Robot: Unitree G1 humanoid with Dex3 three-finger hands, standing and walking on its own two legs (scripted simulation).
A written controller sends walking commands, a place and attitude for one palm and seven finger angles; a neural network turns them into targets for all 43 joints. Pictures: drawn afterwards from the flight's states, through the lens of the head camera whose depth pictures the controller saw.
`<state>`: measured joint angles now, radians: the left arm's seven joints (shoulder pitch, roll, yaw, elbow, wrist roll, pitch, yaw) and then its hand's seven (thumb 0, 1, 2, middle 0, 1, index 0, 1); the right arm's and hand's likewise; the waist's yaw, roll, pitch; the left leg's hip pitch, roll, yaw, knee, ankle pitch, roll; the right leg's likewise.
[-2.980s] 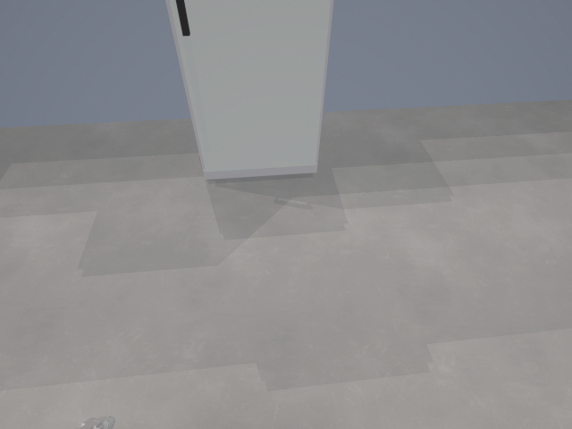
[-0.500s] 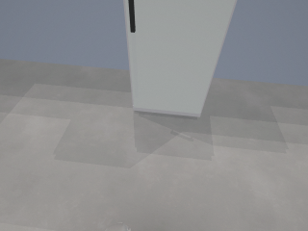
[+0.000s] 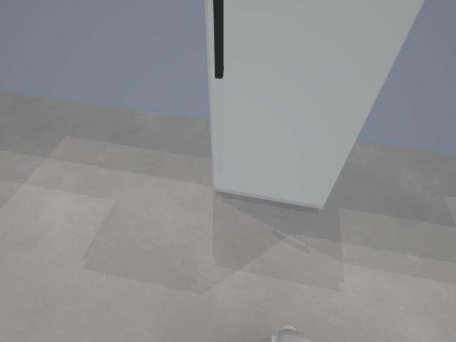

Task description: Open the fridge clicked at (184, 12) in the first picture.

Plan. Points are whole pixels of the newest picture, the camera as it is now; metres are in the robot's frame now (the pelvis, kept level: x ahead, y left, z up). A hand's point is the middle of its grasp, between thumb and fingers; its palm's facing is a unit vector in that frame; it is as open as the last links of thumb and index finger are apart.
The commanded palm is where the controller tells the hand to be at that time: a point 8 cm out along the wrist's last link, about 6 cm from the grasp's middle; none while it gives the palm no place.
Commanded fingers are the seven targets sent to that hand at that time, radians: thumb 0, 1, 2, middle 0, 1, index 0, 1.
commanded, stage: turn to face it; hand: left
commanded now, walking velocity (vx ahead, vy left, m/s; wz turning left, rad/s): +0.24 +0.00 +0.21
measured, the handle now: (220, 5) +0.91 +0.08 +0.20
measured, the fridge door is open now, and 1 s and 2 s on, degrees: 0 0 0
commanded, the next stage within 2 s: take the last steps up to it in 0.38 s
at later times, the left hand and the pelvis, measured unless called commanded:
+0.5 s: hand (170, 341) +0.16 +0.13 -0.18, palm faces +0.05 -0.99 -0.16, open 7.3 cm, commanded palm none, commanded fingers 0.00 0.90 0.90 -0.20 -0.30 -0.20 -0.30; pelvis +0.14 -0.04 -0.01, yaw -3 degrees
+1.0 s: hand (181, 301) +0.23 +0.12 -0.17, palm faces -0.01 -0.98 -0.20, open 7.4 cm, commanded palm none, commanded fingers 0.00 0.90 0.90 -0.20 -0.30 -0.20 -0.30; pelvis +0.24 -0.05 +0.00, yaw -5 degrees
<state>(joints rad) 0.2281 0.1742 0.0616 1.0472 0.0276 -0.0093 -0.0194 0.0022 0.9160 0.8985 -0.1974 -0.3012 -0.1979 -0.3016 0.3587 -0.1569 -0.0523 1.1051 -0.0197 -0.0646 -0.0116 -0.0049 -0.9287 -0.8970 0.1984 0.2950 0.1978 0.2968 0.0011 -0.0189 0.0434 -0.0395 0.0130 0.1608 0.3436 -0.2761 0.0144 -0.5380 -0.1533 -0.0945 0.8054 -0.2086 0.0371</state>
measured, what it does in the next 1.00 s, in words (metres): walks ahead: right foot, then left foot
